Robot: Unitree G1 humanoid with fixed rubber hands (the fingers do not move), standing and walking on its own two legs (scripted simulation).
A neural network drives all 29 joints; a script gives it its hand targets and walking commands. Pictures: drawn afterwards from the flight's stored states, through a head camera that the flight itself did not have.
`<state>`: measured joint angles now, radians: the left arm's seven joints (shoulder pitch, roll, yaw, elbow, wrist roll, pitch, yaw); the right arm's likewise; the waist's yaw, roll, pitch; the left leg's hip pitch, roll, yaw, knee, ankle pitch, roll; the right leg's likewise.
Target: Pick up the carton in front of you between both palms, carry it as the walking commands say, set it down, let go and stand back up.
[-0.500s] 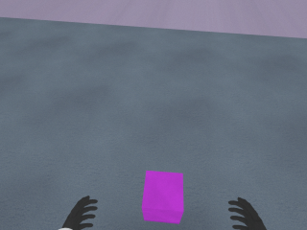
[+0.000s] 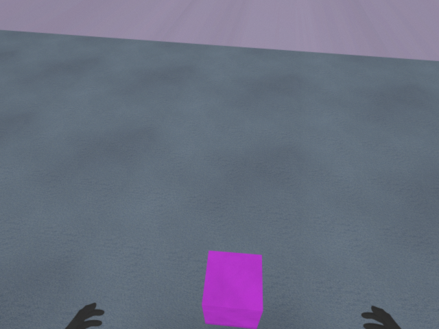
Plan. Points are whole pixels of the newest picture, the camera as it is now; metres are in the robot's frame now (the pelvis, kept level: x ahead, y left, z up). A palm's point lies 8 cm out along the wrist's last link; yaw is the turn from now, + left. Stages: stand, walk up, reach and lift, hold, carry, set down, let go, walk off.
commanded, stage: stand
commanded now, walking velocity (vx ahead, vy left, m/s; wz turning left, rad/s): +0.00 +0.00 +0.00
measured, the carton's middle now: (232, 290) +0.43 -0.01 -0.65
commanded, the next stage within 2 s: none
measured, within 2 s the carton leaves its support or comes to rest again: neither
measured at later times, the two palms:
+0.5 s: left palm out of the picture +0.12 +0.29 -0.09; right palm out of the picture +0.12 -0.29 -0.09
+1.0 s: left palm out of the picture +0.08 +0.30 -0.09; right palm out of the picture +0.09 -0.30 -0.09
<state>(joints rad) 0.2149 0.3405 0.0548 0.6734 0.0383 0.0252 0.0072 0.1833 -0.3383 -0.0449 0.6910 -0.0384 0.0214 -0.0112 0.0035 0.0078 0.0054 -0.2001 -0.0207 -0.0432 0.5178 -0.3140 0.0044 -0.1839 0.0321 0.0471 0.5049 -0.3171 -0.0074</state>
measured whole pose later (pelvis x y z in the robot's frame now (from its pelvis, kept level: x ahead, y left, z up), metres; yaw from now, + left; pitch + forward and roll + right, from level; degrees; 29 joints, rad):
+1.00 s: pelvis -0.02 +0.00 +0.01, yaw +0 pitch -2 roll +0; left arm 0.16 0.37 0.02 0.96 0.02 -0.01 0.01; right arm 0.13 -0.38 0.00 0.97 -0.02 -0.01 -0.02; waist 0.00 0.00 0.02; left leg -0.12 -0.02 -0.05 0.37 -0.22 0.00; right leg -0.10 0.02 0.05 0.37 -0.23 -0.01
